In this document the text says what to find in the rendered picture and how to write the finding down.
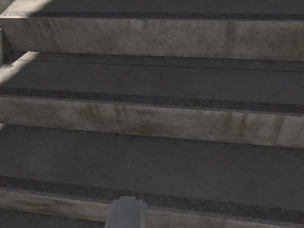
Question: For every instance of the left robot thigh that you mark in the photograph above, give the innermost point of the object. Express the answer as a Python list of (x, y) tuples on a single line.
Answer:
[(127, 212)]

